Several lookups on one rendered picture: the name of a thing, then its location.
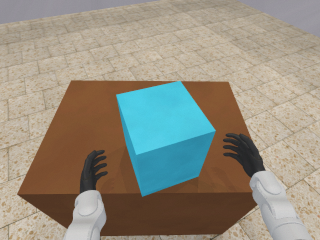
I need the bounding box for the right robot forearm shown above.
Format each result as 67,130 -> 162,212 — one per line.
249,170 -> 313,240

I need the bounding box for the pedestal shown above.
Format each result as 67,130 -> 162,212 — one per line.
17,80 -> 258,236

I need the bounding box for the right robot hand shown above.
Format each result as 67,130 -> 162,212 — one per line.
223,133 -> 266,178

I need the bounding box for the carton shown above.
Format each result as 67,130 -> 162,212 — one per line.
116,81 -> 216,197

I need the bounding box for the left robot hand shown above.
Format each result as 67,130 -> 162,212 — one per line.
80,150 -> 108,194

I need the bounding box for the left robot forearm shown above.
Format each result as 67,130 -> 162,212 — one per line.
63,190 -> 107,240

